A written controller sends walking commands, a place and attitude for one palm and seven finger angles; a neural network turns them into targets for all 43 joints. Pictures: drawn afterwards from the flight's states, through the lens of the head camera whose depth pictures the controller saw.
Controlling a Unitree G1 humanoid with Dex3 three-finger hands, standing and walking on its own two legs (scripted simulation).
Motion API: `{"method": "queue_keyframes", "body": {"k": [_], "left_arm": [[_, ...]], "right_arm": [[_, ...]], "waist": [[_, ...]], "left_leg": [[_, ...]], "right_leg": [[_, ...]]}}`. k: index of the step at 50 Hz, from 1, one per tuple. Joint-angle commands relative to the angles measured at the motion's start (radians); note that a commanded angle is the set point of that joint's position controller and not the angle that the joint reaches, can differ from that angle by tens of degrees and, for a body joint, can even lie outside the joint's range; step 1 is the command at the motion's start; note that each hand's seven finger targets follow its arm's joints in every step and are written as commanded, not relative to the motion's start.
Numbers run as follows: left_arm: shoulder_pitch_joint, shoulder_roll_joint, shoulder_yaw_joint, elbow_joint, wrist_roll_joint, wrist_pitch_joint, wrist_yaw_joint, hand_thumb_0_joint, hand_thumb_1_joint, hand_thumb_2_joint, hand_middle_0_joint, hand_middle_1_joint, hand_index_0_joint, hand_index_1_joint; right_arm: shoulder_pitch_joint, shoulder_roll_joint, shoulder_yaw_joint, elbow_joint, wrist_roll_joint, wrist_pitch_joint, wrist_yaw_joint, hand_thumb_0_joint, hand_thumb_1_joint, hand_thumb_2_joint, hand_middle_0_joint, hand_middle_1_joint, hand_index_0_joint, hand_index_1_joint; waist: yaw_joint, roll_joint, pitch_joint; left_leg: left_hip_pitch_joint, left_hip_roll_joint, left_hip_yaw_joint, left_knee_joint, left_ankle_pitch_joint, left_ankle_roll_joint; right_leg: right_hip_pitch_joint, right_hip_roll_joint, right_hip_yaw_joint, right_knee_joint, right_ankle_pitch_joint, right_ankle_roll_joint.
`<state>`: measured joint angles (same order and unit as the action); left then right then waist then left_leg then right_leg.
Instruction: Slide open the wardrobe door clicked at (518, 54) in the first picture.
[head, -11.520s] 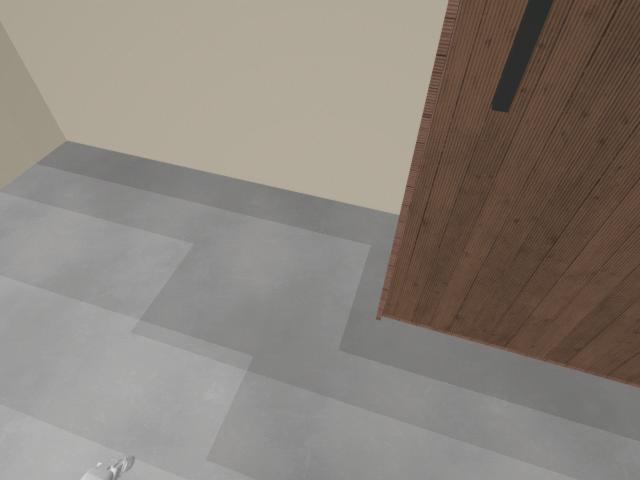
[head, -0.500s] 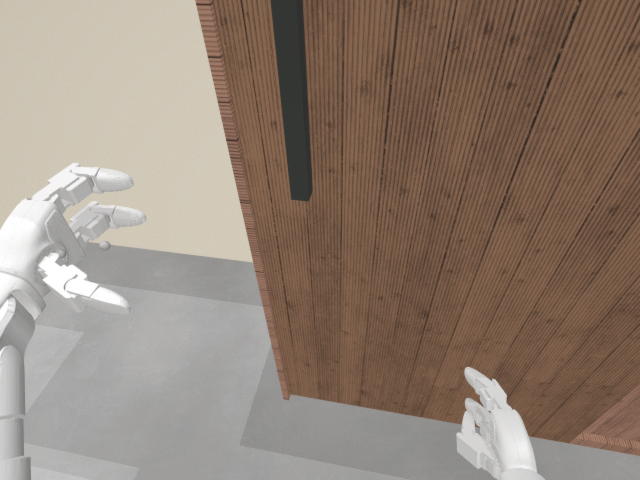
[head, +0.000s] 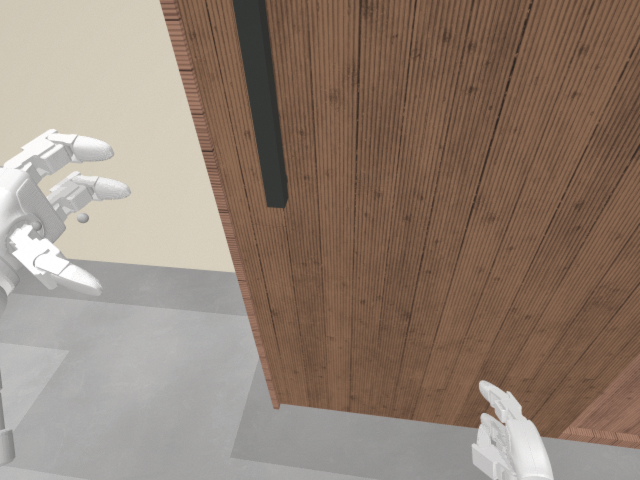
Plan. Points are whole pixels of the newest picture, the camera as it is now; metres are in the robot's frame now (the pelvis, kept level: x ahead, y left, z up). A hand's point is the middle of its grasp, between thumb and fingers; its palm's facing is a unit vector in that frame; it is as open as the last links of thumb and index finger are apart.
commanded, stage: raise the hand with hooked fingers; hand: left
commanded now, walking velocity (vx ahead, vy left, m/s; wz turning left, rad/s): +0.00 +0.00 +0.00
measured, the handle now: (269, 106) +0.50 +0.12 +0.26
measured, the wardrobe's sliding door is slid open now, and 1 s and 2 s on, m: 0.00 0.00 0.00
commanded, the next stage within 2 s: move the hooked fingers beside the handle in 0.22 s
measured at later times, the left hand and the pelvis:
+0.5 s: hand (71, 204) +0.29 +0.29 +0.25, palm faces +0.10 -0.99 -0.09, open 14.0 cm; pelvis +0.00 +0.00 +0.00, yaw +1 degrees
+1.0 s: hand (150, 178) +0.35 +0.23 +0.24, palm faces -0.02 -1.00 -0.07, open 14.0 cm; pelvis +0.01 +0.01 +0.00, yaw +0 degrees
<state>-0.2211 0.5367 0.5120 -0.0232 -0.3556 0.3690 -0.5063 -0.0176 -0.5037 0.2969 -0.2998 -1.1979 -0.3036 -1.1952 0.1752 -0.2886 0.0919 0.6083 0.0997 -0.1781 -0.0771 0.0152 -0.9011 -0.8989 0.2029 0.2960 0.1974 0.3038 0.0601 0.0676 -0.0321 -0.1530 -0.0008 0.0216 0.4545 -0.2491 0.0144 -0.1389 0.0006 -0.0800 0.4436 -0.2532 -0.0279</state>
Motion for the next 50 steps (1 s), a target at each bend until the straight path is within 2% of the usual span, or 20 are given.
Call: {"method": "queue_keyframes", "body": {"k": [1,4,7,9,12,14,15,19,21,23,24,25,26,27,29,30,34,38,44,50], "left_arm": [[-0.389,0.374,0.179,-0.117,-0.015,-0.065,0.070,0.000,-0.500,0.300,-0.300,-1.200,-0.300,-1.200],[-0.402,0.287,0.059,-0.007,0.012,0.013,0.054,0.000,-0.500,0.300,-0.300,-1.200,-0.300,-1.200],[-0.445,0.276,-0.005,-0.048,0.033,0.040,0.023,0.000,-0.500,0.300,-0.300,-1.200,-0.300,-1.200],[-0.405,0.282,0.009,-0.089,0.018,0.017,0.005,0.000,-0.500,0.300,-0.300,-1.200,-0.300,-1.200],[-0.388,0.378,0.138,-0.189,-0.015,-0.048,-0.004,0.000,-0.500,0.300,-0.300,-1.200,-0.300,-1.200],[-0.349,0.426,0.207,-0.191,-0.036,-0.077,0.006,0.000,-0.500,0.300,-0.300,-1.200,-0.300,-1.200],[-0.362,0.413,0.207,-0.170,-0.039,-0.080,0.014,0.000,-0.500,0.300,-0.300,-1.200,-0.300,-1.200],[-0.408,0.340,0.123,0.018,-0.013,-0.028,0.044,0.000,-0.500,0.300,-0.300,-1.200,-0.300,-1.200],[-0.475,0.300,0.043,0.043,0.016,0.009,0.043,0.000,-0.500,0.300,-0.300,-1.200,-0.300,-1.200],[-0.538,0.249,-0.043,-0.018,0.041,0.018,0.041,0.000,-0.500,0.300,-0.300,-1.200,-0.300,-1.200],[-0.552,0.212,-0.085,-0.058,0.040,0.008,0.037,0.000,-0.500,0.300,-0.300,-1.200,-0.300,-1.200],[-0.554,0.251,-0.052,-0.090,0.042,-0.004,0.040,0.000,-0.500,0.300,-0.300,-1.200,-0.300,-1.200],[-0.586,0.242,-0.062,-0.131,0.040,-0.026,0.036,0.000,-0.500,0.300,-0.300,-1.200,-0.300,-1.200],[-0.566,0.283,-0.009,-0.135,0.032,-0.047,0.039,0.000,-0.500,0.300,-0.300,-1.200,-0.300,-1.200],[-0.549,0.322,0.046,-0.115,0.012,-0.082,0.042,0.000,-0.500,0.300,-0.300,-1.200,-0.300,-1.200],[-0.574,0.316,0.056,-0.129,0.006,-0.095,0.048,0.000,-0.500,0.300,-0.300,-1.200,-0.300,-1.200],[-0.529,0.306,0.074,0.016,0.022,-0.053,0.102,0.000,-0.500,0.300,-0.300,-1.200,-0.300,-1.200],[-0.541,0.218,-0.034,0.011,0.070,0.026,0.131,0.000,-0.500,0.300,-0.300,-1.200,-0.300,-1.200],[-0.660,0.200,-0.068,-0.058,0.058,-0.021,0.127,0.000,-0.500,0.300,-0.300,-1.200,-0.300,-1.200],[-0.751,0.176,-0.086,-0.051,0.081,-0.050,0.183,0.000,-0.500,0.300,-0.300,-1.200,-0.300,-1.200]], "right_arm": [[-0.184,-0.095,-0.032,-0.156,-0.004,-0.070,-0.003,0.000,-0.900,-0.900,0.200,0.300,0.200,0.300],[-0.178,-0.107,-0.037,-0.143,0.010,-0.061,-0.007,0.000,-0.900,-0.900,0.200,0.300,0.200,0.300],[-0.178,-0.112,-0.038,-0.164,0.016,-0.062,-0.012,0.000,-0.900,-0.900,0.200,0.300,0.200,0.300],[-0.183,-0.104,-0.035,-0.176,0.012,-0.061,-0.010,0.000,-0.900,-0.900,0.200,0.300,0.200,0.300],[-0.197,-0.097,-0.035,-0.188,0.003,-0.064,-0.008,0.000,-0.900,-0.900,0.200,0.300,0.200,0.300],[-0.198,-0.092,-0.033,-0.180,-0.004,-0.064,-0.003,0.000,-0.900,-0.900,0.200,0.300,0.200,0.300],[-0.197,-0.091,-0.030,-0.174,-0.002,-0.064,-0.002,0.000,-0.900,-0.900,0.200,0.300,0.200,0.300],[-0.180,-0.104,-0.036,-0.136,0.006,-0.055,-0.004,0.000,-0.900,-0.900,0.200,0.300,0.200,0.300],[-0.180,-0.106,-0.036,-0.139,0.013,-0.053,-0.009,0.000,-0.900,-0.900,0.200,0.300,0.200,0.300],[-0.181,-0.100,-0.036,-0.155,0.017,-0.058,-0.013,0.000,-0.900,-0.900,0.200,0.300,0.200,0.300],[-0.185,-0.094,-0.033,-0.164,0.016,-0.061,-0.012,0.000,-0.900,-0.900,0.200,0.300,0.200,0.300],[-0.178,-0.097,-0.036,-0.169,0.015,-0.063,-0.014,0.000,-0.900,-0.900,0.200,0.300,0.200,0.300],[-0.183,-0.094,-0.034,-0.173,0.010,-0.067,-0.017,0.000,-0.900,-0.900,0.200,0.300,0.200,0.300],[-0.172,-0.091,-0.035,-0.174,0.006,-0.068,-0.019,0.000,-0.900,-0.900,0.200,0.300,0.200,0.300],[-0.169,-0.090,-0.032,-0.161,0.000,-0.065,-0.018,0.000,-0.900,-0.900,0.200,0.300,0.200,0.300],[-0.173,-0.088,-0.031,-0.160,-0.002,-0.068,-0.017,0.000,-0.900,-0.900,0.200,0.300,0.200,0.300],[-0.172,-0.091,-0.034,-0.135,-0.004,-0.052,-0.005,0.000,-0.900,-0.900,0.200,0.300,0.200,0.300],[-0.175,-0.090,-0.036,-0.152,0.008,-0.026,0.003,0.000,-0.900,-0.900,0.200,0.300,0.200,0.300],[-0.168,-0.084,-0.036,-0.155,0.000,-0.024,-0.008,0.000,-0.900,-0.900,0.200,0.300,0.200,0.300],[-0.163,-0.079,-0.037,-0.135,-0.004,-0.025,-0.014,0.000,-0.900,-0.900,0.200,0.300,0.200,0.300]], "waist": [[0.028,0.077,-0.124],[0.008,0.049,-0.061],[-0.007,0.032,-0.135],[0.001,-0.043,-0.176],[0.022,-0.032,-0.283],[0.040,-0.042,-0.273],[0.033,-0.035,-0.248],[0.013,-0.001,-0.075],[-0.006,0.062,-0.065],[-0.020,0.101,-0.115],[-0.023,0.078,-0.135],[-0.018,0.051,-0.186],[-0.021,0.044,-0.233],[-0.010,0.002,-0.268],[0.003,-0.056,-0.285],[0.004,-0.026,-0.300],[0.030,-0.007,-0.188],[0.006,0.050,-0.171],[-0.016,-0.058,-0.247],[-0.014,0.045,-0.277]], "left_leg": [[0.066,-0.011,-0.052,-0.056,0.188,0.021],[0.050,-0.005,-0.051,-0.053,0.158,0.021],[0.079,-0.011,-0.059,-0.042,0.154,0.027],[0.087,-0.009,-0.062,-0.026,0.183,0.029],[0.109,-0.019,-0.058,-0.011,0.223,0.033],[0.092,-0.017,-0.055,-0.006,0.238,0.033],[0.078,-0.017,-0.052,-0.012,0.227,0.032],[0.037,-0.006,-0.055,-0.034,0.161,0.023],[0.041,-0.009,-0.055,-0.036,0.138,0.022],[0.081,-0.009,-0.060,-0.041,0.145,0.020],[0.093,-0.006,-0.063,-0.031,0.168,0.019],[0.105,-0.008,-0.069,-0.032,0.174,0.022],[0.131,-0.012,-0.069,-0.027,0.191,0.024],[0.139,-0.013,-0.075,-0.030,0.206,0.025],[0.131,-0.015,-0.073,-0.029,0.233,0.026],[0.142,-0.017,-0.072,-0.034,0.245,0.026],[0.076,-0.012,-0.068,-0.060,0.229,0.015],[0.079,-0.003,-0.058,-0.065,0.251,0.008],[0.137,-0.002,-0.065,-0.051,0.256,0.021],[0.165,-0.006,-0.064,-0.058,0.299,0.008]], "right_leg": [[-0.014,-0.007,0.034,-0.076,0.190,-0.004],[-0.057,-0.016,0.053,-0.086,0.169,0.007],[-0.058,-0.019,0.057,-0.070,0.176,0.014],[-0.018,-0.018,0.065,-0.063,0.215,0.019],[0.057,-0.019,0.070,-0.044,0.285,0.020],[0.076,-0.020,0.075,-0.051,0.312,0.026],[0.065,-0.021,0.072,-0.053,0.300,0.025],[-0.059,-0.015,0.060,-0.085,0.178,0.015],[-0.091,-0.020,0.063,-0.080,0.152,0.013],[-0.088,-0.020,0.051,-0.068,0.153,0.007],[-0.070,-0.023,0.062,-0.063,0.179,0.004],[-0.051,-0.019,0.053,-0.056,0.187,0.004],[-0.032,-0.017,0.054,-0.049,0.210,0.004],[-0.007,-0.010,0.044,-0.045,0.223,0.003],[0.031,-0.003,0.040,-0.048,0.255,0.005],[0.032,-0.003,0.039,-0.044,0.272,0.004],[0.000,-0.004,0.023,-0.053,0.238,-0.005],[-0.029,-0.012,0.021,-0.043,0.248,-0.005],[-0.012,-0.001,0.032,-0.054,0.261,0.000],[0.000,-0.008,0.031,-0.045,0.287,-0.009]]}}
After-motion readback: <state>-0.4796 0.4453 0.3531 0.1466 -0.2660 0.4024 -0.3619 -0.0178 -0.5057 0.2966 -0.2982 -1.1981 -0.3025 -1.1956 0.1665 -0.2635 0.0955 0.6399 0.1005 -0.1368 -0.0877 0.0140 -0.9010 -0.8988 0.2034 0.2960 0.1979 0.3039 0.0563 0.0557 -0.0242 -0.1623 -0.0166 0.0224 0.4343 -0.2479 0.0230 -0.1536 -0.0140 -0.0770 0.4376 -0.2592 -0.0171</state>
